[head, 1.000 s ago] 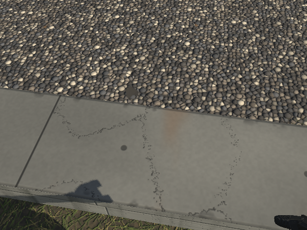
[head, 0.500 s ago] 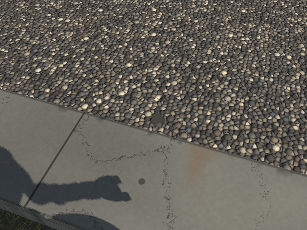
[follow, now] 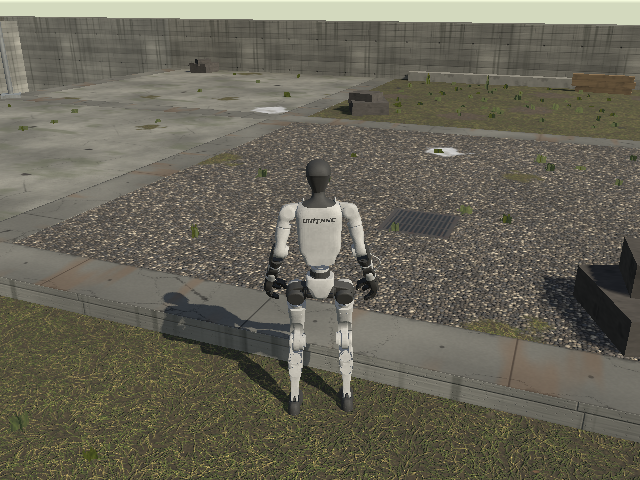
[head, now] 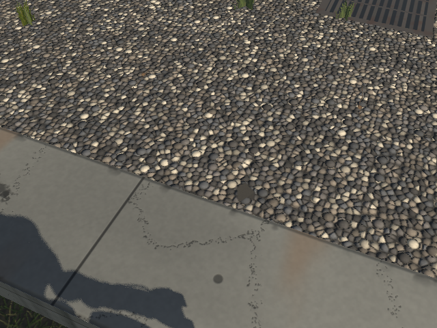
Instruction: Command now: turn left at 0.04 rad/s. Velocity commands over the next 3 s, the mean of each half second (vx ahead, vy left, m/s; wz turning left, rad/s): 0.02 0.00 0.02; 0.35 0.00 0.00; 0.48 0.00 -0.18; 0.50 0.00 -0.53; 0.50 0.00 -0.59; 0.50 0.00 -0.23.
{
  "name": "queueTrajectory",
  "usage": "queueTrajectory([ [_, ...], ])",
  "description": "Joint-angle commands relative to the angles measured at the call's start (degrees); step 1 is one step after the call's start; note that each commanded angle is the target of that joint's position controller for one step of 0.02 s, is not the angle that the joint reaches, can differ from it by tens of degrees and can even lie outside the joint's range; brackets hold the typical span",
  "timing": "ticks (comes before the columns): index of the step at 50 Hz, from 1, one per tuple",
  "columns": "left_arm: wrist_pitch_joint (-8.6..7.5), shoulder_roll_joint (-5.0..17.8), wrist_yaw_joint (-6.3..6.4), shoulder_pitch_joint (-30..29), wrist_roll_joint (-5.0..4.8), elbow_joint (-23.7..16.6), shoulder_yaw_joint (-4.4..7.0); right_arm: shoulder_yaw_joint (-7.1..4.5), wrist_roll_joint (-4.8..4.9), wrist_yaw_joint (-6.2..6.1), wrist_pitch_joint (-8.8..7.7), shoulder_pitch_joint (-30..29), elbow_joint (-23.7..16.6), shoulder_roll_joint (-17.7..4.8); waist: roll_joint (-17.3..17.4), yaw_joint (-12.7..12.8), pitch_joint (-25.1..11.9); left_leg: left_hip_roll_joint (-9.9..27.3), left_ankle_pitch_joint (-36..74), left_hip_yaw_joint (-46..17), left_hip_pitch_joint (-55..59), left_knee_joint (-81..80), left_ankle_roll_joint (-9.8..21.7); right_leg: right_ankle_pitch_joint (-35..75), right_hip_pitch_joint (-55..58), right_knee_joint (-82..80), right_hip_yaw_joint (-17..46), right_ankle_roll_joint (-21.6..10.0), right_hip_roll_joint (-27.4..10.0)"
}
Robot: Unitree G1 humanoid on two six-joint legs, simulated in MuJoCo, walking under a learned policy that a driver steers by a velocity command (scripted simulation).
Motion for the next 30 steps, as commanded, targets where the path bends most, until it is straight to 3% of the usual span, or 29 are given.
queueTrajectory([
  [1, -0.26, 5.71, 0.79, -0.14, -0.21, -1.97, 1.65, -1.01, 0.07, -0.2, -1.71, -0.61, -1.63, -5.71, 4.39, 0.41, 0.66, 2.79, 8.15, -3.04, -5.42, -6.87, 1.39, 4.29, 3.02, -3.46, 0.69, 0.3, -0.78],
  [21, 0.4, 5.61, 2.26, 4.33, -1.06, 10.24, 1.76, -0.26, 0.59, -0.54, -2.06, 3.13, 9.23, -4.67, 1.45, -0.22, 0.99, 1.14, 16.27, -1.7, -1.5, -7.84, 2.37, 7.25, 3.69, -5.57, -0.18, 1.94, -1.11],
  [23, 0.71, 4.5, 2.55, 5.35, -1.09, 11.61, 1.44, -0.1, 0.61, -0.88, -1.8, 3.99, 10.29, -4.36, 2.27, -0.38, 0.45, 0.48, 2.95, -1.78, -1.97, -10.01, 3.11, 0.06, 3.72, -4.41, -2.33, 1.98, 0.57],
  [24, 0.78, 4.39, 2.8, 4.61, -1.3, 11.58, 1.43, -0.46, 0.92, -1.13, -1.63, 4.0, 10.34, -5.58, 3.36, -0.9, 1.61, 0.68, -8.25, -3.05, -3.28, -11.52, 4.49, -5.41, 2.04, -1.52, -4.15, 1.68, 2.13],
  [25, 0.62, 4.02, 2.99, 3.79, -1.44, 11.16, 1.33, -0.9, 1.21, -1.26, -1.61, 4.25, 10.3, -7.07, 5.47, -1.37, 3.39, 2.28, -18.49, -5.94, -4.82, -13.75, 6.26, -9.54, -0.87, 1.99, -5.52, 1.25, 3.3],
  [27, -0.59, 3.08, 2.8, 2.07, -1.76, 9.93, 0.97, -1.8, 1.76, -1.17, -2.23, 6.98, 10.61, -9.51, 10.72, -3.15, 7.13, 9.3, -29.16, -16.37, -5.95, -19.15, 11.11, -11.75, -7.96, 11.26, -4.72, -0.12, 3.02],
  [28, -1.56, 2.65, 2.39, 1.72, -2.25, 9.47, 0.78, -2.15, 2.09, -1.18, -2.78, 7.7, 10.74, -10.18, 12.0, -3.32, 8.72, 12.94, -29.28, -21.48, -7.16, -21.2, 13.64, -11.62, -9.86, 15.24, -2.5, -1.47, 1.35],
  [30, -3.34, 2.89, 1.28, 3.23, -3.17, 9.46, 0.93, -1.98, 2.17, -1.24, -3.57, 5.72, 10.34, -8.76, 11.57, -1.54, 10.04, 15.19, -20.92, -22.5, -5.02, -20.75, 15.0, -14.38, -12.62, 15.24, -0.4, -4.24, -0.94],
])
Next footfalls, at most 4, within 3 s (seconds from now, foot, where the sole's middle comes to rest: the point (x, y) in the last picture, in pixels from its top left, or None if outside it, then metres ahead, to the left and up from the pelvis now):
1.20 left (174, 312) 0.51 0.15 -0.62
1.84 right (253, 230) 0.78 -0.08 -0.62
2.28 left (232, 145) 1.15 -0.02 -0.62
2.78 right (330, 150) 1.14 -0.38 -0.62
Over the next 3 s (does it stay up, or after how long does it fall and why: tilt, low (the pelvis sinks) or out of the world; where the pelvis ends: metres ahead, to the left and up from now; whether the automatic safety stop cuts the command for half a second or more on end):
stays up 1.18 -0.29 0.16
